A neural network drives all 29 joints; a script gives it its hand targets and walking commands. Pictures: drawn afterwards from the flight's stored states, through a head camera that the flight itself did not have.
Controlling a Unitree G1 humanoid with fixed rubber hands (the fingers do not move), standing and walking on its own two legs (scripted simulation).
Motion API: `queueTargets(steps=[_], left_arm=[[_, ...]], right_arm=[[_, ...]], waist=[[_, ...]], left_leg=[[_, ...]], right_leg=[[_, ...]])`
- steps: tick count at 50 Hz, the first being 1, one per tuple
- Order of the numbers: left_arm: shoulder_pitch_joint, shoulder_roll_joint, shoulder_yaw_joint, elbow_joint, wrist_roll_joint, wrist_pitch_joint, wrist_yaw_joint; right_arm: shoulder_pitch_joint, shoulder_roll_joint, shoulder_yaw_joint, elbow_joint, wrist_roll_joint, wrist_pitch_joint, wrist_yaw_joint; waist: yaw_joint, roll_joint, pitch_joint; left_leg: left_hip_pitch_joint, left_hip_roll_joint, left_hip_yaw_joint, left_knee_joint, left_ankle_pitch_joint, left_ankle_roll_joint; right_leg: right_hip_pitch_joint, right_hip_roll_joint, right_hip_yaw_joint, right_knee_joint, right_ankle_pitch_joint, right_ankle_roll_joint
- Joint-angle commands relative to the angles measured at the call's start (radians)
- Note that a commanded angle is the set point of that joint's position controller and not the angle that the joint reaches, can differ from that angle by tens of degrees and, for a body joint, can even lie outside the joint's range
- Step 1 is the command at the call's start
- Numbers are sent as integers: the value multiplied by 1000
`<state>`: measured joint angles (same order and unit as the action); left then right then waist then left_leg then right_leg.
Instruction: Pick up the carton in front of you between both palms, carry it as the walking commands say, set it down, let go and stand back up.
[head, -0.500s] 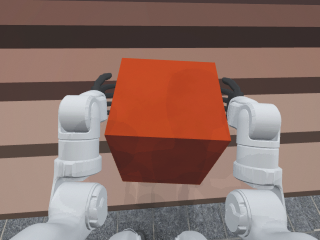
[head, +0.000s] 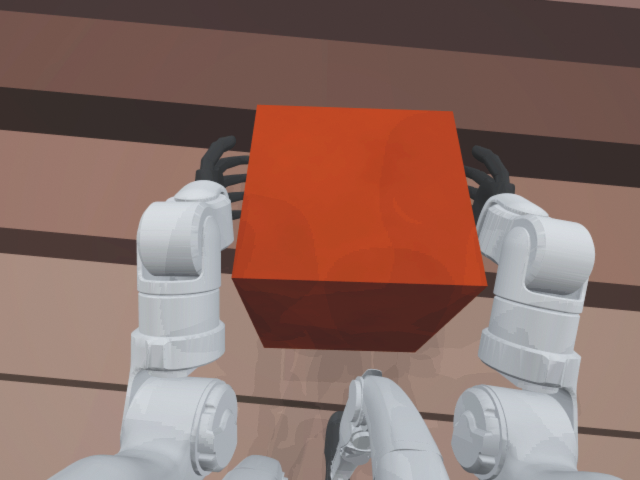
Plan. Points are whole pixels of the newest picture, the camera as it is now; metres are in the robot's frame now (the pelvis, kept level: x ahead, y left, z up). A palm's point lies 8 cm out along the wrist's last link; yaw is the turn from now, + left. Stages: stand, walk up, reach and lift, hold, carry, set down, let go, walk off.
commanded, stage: carry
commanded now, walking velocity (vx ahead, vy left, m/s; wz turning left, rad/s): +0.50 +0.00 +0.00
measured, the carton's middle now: (346, 244) +0.37 +0.00 +0.04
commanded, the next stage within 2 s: none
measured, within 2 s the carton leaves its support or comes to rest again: neither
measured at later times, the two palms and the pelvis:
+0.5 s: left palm out of the picture +0.76 +0.00 +0.41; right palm out of the picture +0.68 -0.28 +0.38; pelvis +0.36 -0.04 +0.24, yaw -3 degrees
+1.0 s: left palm out of the picture +1.00 -0.01 +0.55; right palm out of the picture +1.04 -0.30 +0.56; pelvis +0.64 -0.20 +0.41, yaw -2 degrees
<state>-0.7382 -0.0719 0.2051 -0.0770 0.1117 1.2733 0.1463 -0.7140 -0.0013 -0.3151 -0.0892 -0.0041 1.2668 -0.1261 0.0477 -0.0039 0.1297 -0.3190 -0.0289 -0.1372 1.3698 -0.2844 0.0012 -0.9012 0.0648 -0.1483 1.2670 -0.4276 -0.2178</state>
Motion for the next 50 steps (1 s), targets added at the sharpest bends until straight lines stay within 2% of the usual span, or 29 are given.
queueTargets(steps=[1,2,4,7,8,10,11,12,14,15,16,17,18,19,21,24,28,30,32,34,35,36,37,38,40,42,44,47,50], left_arm=[[-782,-1083,-761,-198,-583,-37,-250],[-779,-1104,-785,-172,-606,-44,-262],[-784,-1101,-806,-166,-626,-52,-279],[-807,-1105,-800,-114,-639,-64,-308],[-820,-1087,-789,-97,-642,-66,-312],[-768,-1048,-747,-15,-625,-56,-319],[-733,-1037,-717,30,-619,-53,-322],[-785,-1013,-689,12,-631,-52,-325],[-800,-959,-609,35,-610,-18,-323],[-762,-945,-570,76,-583,-9,-321],[-748,-940,-532,89,-542,1,-312],[-717,-938,-511,114,-496,13,-304],[-707,-902,-479,112,-456,27,-294],[-719,-853,-472,68,-432,37,-287],[-736,-762,-397,79,-348,51,-255],[-670,-557,-255,126,-186,47,-193],[-682,-534,-180,298,-101,51,-145],[-726,-593,-198,322,-111,58,-146],[-793,-664,-226,354,-146,70,-156],[-864,-759,-270,316,-222,75,-161],[-882,-802,-301,317,-252,75,-166],[-939,-858,-358,263,-300,70,-178],[-928,-888,-398,243,-349,72,-191],[-881,-950,-424,246,-392,69,-205],[-1019,-1088,-526,143,-525,59,-241],[-1130,-1158,-576,9,-601,31,-266],[-1161,-1179,-596,-47,-653,21,-281],[-1080,-1156,-619,-31,-665,14,-284],[-962,-1062,-555,43,-613,25,-285]], right_arm=[[-615,995,683,-102,254,-15,212],[-595,976,675,-94,224,-21,205],[-613,945,699,-93,197,-37,198],[-554,934,684,-9,129,-78,184],[-583,928,688,-5,131,-81,181],[-539,894,679,53,105,-73,169],[-521,874,660,85,86,-66,158],[-573,865,646,58,89,-59,149],[-624,849,644,72,108,-37,130],[-658,853,679,17,142,-24,130],[-694,876,730,-31,200,-9,141],[-727,921,777,-30,274,-1,155],[-772,949,801,-56,321,1,166],[-778,1006,808,-48,359,7,177],[-935,1084,831,-68,497,26,207],[-1086,1108,847,-53,633,36,235],[-1124,1076,699,141,634,48,251],[-1068,1085,600,250,578,47,270],[-1013,1111,509,343,504,52,287],[-1025,1155,494,335,481,60,300],[-1034,1124,466,336,448,74,296],[-1034,1133,460,311,425,80,287],[-971,1144,450,290,384,85,279],[-955,1106,426,278,341,84,265],[-884,1033,400,269,252,79,231],[-885,1034,453,200,203,72,212],[-872,1001,468,137,180,56,191],[-773,949,507,129,144,38,166],[-689,909,535,186,124,44,155]], waist=[[38,-58,-782],[51,-83,-777],[56,-13,-743],[89,56,-610],[122,6,-579],[105,-52,-562],[76,-68,-555],[40,-92,-555],[-100,-200,-645],[-194,-258,-730],[-302,-180,-806],[-297,132,-812],[-219,212,-905],[-229,71,-815],[-188,-94,-677],[-168,-230,-552],[-194,30,-506],[-193,150,-480],[-144,150,-444],[-27,266,-553],[66,296,-677],[122,168,-771],[109,-193,-854],[82,-260,-902],[26,-42,-800],[12,-84,-730],[26,-39,-676],[51,-15,-662],[94,-91,-655]], left_leg=[[-518,-59,-10,563,22,41],[-569,-54,13,585,3,63],[-664,-10,66,495,-82,79],[-879,-2,202,414,-244,96],[-923,-26,259,449,-253,109],[-950,-19,305,370,-248,128],[-890,-20,345,249,-238,129],[-610,-34,384,0,-201,154],[-129,-176,494,-272,-6,147],[79,-170,466,-363,103,162],[334,-92,274,-594,168,256],[552,125,-168,-836,592,394],[634,337,-557,-886,1040,527],[622,300,-578,-859,832,494],[571,317,-562,-850,469,401],[417,272,-371,-923,229,267],[450,277,-159,-1029,430,309],[494,262,-87,-1091,345,267],[278,219,32,-1211,358,224],[113,215,204,-1109,1013,184],[127,223,296,-850,1317,166],[-7,150,226,-503,1131,111],[-210,-9,180,-36,326,10],[-357,-67,27,327,68,15],[-430,2,-43,533,101,69],[-510,45,19,533,70,98],[-620,54,33,464,46,117],[-733,66,107,294,-8,116],[-868,45,204,388,-3,122]], right_leg=[[1072,-235,650,-696,708,15],[1075,-253,686,-714,669,-16],[1114,-251,658,-747,680,-36],[1223,-256,504,-763,1043,-17],[1242,-243,484,-778,1156,-15],[1278,-204,419,-803,1151,15],[1220,-180,385,-860,1206,40],[1020,-144,252,-920,1443,63],[823,-183,134,-823,2083,73],[767,-205,83,-600,2146,92],[622,-136,75,-148,1882,186],[324,39,177,362,352,210],[204,149,307,838,77,269],[22,98,404,973,61,218],[-188,28,424,863,-51,125],[-175,-43,326,618,-38,94],[-286,-81,130,599,-100,94],[-325,-157,131,414,-115,105],[3,-193,69,20,12,109],[489,-37,-103,-182,90,93],[658,25,-104,-223,96,68],[854,-11,195,-441,49,-6],[981,-339,839,-814,93,-138],[1042,-395,1098,-944,180,-184],[896,-347,845,-813,270,-84],[857,-328,687,-783,175,-38],[895,-319,604,-805,147,7],[1046,-317,471,-813,386,4],[1165,-362,427,-851,498,-67]])
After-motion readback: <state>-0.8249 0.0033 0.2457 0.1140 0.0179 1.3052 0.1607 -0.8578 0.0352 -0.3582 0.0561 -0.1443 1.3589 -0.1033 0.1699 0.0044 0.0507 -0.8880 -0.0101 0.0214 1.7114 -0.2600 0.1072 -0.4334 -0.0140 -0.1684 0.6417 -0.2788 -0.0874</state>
